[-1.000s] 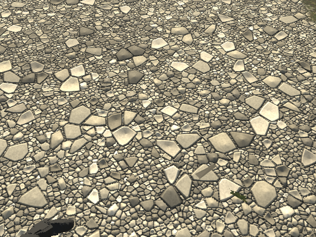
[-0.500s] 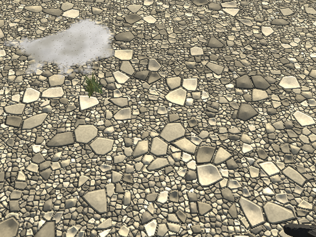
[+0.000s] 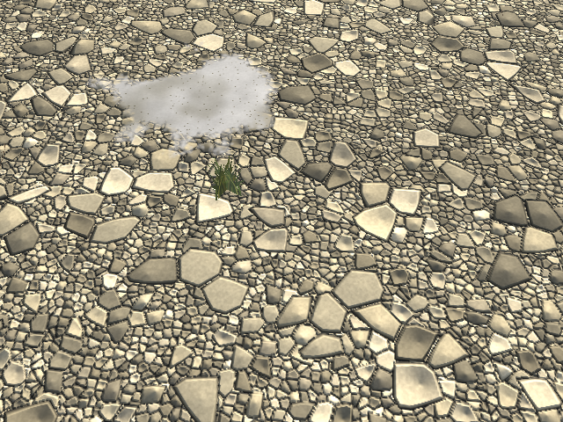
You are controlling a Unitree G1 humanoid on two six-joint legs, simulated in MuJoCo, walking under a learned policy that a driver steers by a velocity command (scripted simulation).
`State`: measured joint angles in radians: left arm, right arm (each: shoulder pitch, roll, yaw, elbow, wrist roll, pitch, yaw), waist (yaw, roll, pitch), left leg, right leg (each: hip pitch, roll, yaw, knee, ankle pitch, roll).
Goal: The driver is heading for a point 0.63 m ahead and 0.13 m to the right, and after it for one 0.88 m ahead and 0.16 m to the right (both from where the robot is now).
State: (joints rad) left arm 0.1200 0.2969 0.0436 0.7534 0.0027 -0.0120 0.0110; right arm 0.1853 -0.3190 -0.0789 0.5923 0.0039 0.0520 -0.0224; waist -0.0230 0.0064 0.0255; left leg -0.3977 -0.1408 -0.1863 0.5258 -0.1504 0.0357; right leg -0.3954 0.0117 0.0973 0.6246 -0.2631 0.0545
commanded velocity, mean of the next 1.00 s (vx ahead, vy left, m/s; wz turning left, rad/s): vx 0.05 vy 0.00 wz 0.09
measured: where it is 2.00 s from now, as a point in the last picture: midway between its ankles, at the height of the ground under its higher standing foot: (286, 388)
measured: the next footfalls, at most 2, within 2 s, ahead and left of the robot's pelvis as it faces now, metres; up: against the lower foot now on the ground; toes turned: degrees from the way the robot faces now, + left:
right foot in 0.02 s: +0.08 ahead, -0.14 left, +0.00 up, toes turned +5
left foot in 0.32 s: +0.02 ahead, +0.13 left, +0.00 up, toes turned -1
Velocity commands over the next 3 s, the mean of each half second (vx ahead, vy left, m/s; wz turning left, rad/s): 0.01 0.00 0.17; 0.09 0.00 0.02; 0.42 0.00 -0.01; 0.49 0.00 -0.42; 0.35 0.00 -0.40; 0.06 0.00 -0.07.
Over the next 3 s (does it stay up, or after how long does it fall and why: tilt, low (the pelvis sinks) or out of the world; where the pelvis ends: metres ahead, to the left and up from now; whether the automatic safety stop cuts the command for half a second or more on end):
stays up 0.91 -0.10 0.00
